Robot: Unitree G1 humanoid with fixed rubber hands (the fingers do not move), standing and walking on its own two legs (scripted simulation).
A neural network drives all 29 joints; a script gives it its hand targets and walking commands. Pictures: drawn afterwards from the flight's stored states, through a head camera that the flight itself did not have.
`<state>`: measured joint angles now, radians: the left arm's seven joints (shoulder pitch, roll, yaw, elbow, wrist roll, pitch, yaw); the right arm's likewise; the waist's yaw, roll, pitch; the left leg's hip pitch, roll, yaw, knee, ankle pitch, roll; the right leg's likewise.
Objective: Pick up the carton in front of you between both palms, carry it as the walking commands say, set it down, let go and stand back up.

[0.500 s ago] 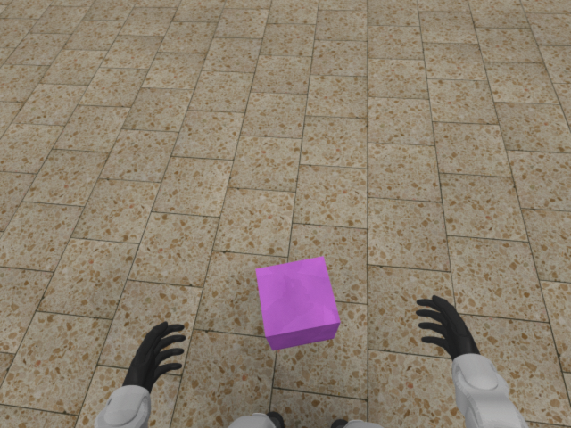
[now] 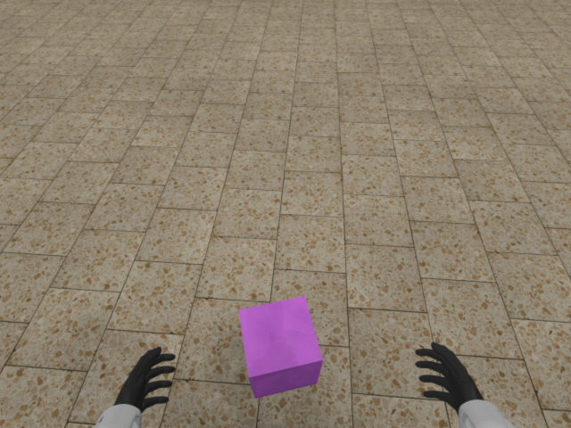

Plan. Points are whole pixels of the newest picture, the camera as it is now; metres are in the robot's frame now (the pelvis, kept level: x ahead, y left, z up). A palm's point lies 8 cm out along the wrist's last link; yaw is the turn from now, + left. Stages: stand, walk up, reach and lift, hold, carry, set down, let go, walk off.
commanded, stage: let go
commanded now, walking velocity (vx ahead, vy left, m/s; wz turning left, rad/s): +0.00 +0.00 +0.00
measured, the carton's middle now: (279, 348) +0.43 +0.04 -0.65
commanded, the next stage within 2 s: stand in 0.10 s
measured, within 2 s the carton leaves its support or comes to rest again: neither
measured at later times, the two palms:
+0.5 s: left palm out of the picture +0.14 +0.28 -0.12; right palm out of the picture +0.13 -0.23 -0.11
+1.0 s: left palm out of the picture +0.06 +0.28 -0.14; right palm out of the picture +0.07 -0.23 -0.13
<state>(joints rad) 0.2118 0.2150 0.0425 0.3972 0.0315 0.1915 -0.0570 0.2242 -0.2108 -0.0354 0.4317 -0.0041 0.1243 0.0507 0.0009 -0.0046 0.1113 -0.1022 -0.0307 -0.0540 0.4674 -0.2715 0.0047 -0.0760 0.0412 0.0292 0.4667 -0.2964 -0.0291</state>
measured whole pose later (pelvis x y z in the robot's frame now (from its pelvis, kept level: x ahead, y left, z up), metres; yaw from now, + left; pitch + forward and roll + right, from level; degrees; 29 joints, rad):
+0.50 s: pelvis +0.05 +0.02 -0.01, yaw +0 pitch +4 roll +0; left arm 0.33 0.27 0.00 0.72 0.02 -0.06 0.03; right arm 0.33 -0.24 -0.01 0.74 -0.02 -0.05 -0.01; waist 0.00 -0.03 -0.10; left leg -0.25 -0.05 -0.03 0.56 -0.37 0.04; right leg -0.22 0.00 0.03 0.54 -0.39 0.01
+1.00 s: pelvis +0.05 +0.03 -0.01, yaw +0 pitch +1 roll +0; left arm 0.38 0.25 -0.02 0.90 0.01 0.00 0.05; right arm 0.37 -0.23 0.01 0.91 -0.02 -0.01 -0.03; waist 0.00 -0.02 -0.04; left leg -0.19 -0.06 -0.03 0.54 -0.37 0.05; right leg -0.15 0.00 0.02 0.51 -0.39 0.01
